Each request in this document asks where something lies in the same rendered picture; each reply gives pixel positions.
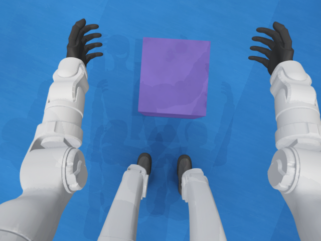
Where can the left robot forearm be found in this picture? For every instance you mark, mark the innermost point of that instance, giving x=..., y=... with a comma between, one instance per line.
x=63, y=114

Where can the right robot forearm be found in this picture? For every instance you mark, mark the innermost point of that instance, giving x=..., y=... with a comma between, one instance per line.
x=296, y=109

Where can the robot right foot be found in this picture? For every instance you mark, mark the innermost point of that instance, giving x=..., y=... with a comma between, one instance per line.
x=184, y=163

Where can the right robot hand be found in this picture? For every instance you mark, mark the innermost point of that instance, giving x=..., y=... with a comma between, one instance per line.
x=281, y=46

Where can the left robot hand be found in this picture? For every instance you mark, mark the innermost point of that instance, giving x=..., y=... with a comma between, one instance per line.
x=77, y=47

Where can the robot left shin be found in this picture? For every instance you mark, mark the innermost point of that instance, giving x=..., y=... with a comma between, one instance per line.
x=137, y=167

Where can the right robot upper arm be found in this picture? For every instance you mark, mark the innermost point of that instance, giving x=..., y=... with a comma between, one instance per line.
x=296, y=173

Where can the carton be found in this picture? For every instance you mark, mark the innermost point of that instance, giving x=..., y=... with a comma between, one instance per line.
x=174, y=78

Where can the left robot upper arm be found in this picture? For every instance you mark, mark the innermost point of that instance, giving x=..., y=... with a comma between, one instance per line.
x=49, y=179

